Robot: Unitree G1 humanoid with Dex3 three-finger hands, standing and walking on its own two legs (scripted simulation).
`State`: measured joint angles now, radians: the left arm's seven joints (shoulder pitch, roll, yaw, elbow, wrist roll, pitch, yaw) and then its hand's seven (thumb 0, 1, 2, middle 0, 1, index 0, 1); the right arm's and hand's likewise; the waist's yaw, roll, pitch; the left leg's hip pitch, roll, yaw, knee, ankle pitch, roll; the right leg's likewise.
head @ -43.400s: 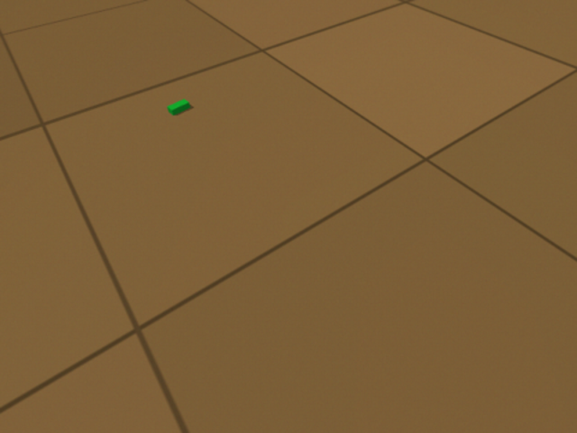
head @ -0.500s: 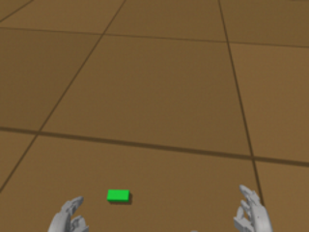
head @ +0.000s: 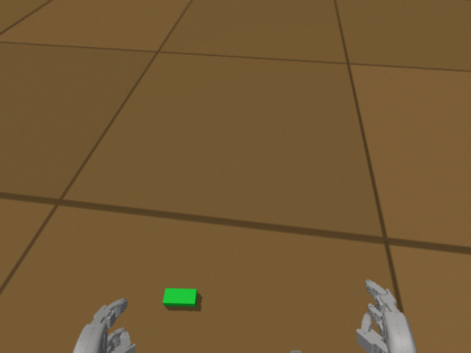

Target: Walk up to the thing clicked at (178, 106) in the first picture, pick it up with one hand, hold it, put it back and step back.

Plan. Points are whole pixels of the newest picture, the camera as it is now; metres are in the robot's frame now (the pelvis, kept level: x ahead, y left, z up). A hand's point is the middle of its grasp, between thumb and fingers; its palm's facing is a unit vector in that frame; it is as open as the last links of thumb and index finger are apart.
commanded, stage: home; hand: left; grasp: from above
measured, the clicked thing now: (180, 297) +0.46 +0.22 -0.70
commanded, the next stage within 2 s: stand in 0.60 s
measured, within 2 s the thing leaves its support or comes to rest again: neither
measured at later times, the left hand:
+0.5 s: hand (133, 351) +0.16 +0.18 -0.04, palm faces +0.05 -0.98 -0.20, open 7.4 cm
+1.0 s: hand out of the picture +0.10 +0.25 -0.11, palm faces +0.03 -0.94 -0.34, open 7.4 cm
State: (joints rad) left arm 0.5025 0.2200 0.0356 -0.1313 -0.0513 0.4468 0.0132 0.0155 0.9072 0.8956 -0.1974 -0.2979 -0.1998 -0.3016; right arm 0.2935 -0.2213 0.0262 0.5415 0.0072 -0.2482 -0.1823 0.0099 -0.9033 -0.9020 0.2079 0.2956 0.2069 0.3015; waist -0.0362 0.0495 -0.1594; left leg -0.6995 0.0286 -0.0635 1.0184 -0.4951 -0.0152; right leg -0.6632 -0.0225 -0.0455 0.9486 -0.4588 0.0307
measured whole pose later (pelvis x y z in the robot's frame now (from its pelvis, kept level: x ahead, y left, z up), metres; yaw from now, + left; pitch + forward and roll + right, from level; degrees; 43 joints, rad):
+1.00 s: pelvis -0.01 +0.01 +0.03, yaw +0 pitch +0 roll -1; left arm 0.23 0.29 0.05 0.75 0.05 0.06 0.03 0.01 0.91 0.90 -0.20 -0.30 -0.20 -0.30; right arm 0.20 -0.30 -0.05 0.88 -0.06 -0.03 -0.01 0.01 -0.91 -0.90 0.21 0.30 0.21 0.30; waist 0.02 -0.01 0.03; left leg -0.38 -0.02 -0.02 0.76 -0.38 0.02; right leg -0.37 -0.07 -0.01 0.73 -0.36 0.05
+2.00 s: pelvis -0.01 -0.01 +0.07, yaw +0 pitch -4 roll +0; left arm 0.16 0.29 0.04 1.15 0.02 0.00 0.01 0.01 0.91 0.90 -0.20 -0.30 -0.20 -0.30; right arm 0.17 -0.31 -0.03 1.12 -0.02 0.00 -0.01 0.00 -0.91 -0.90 0.21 0.30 0.20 0.30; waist 0.01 0.02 0.08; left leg -0.11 0.01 -0.03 0.37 -0.18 -0.02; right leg -0.11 -0.04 -0.03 0.37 -0.18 0.03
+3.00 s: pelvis +0.00 -0.02 +0.07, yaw -1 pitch -3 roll +0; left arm 0.11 0.32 0.03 1.13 0.02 -0.01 0.00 0.01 0.91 0.90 -0.20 -0.30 -0.20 -0.30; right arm 0.12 -0.34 -0.02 1.13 -0.02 0.00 0.00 0.00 -0.91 -0.90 0.21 0.30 0.21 0.30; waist 0.00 0.02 0.06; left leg -0.09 0.03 -0.01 0.32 -0.18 -0.03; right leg -0.11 -0.02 -0.01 0.35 -0.19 0.01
